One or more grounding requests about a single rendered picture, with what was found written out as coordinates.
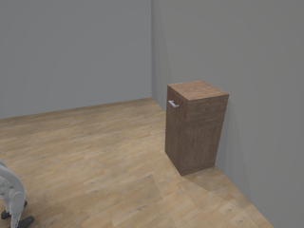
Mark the robot left foot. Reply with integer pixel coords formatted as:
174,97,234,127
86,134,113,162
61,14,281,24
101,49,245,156
1,201,28,219

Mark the cabinet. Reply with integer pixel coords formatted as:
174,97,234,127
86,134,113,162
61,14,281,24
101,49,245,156
164,80,230,176

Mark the handle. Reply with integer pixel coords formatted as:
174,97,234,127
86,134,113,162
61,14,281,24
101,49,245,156
168,101,179,108

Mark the right robot hand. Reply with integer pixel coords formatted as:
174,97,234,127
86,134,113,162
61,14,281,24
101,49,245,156
0,176,13,196

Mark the robot right thigh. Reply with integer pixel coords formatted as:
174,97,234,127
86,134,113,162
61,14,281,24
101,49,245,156
0,164,25,200

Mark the drawer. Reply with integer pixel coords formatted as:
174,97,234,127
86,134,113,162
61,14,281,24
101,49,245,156
167,88,187,120

